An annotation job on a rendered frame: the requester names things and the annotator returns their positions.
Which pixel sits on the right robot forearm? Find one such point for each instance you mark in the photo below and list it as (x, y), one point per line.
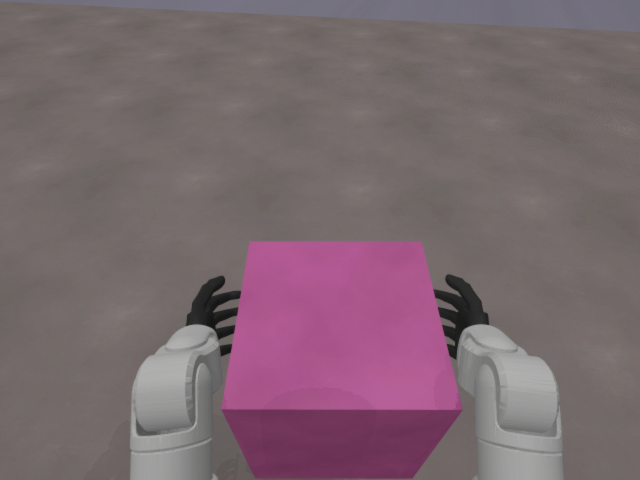
(517, 407)

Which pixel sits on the carton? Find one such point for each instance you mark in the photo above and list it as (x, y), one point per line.
(339, 366)

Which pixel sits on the right robot hand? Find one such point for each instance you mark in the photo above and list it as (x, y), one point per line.
(469, 306)

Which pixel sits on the left robot forearm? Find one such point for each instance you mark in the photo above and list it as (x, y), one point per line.
(172, 408)

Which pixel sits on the left robot hand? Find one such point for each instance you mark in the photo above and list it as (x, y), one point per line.
(204, 305)

